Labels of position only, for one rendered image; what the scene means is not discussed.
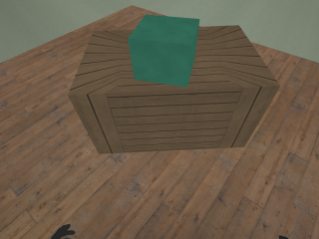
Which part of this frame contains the pedestal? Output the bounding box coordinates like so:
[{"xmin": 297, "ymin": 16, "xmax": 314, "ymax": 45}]
[{"xmin": 68, "ymin": 25, "xmax": 280, "ymax": 154}]

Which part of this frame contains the robot left hand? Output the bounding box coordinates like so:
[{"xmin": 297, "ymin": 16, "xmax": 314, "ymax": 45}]
[{"xmin": 51, "ymin": 224, "xmax": 76, "ymax": 239}]

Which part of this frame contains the carton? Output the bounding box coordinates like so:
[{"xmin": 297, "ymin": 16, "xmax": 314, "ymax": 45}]
[{"xmin": 128, "ymin": 14, "xmax": 200, "ymax": 88}]

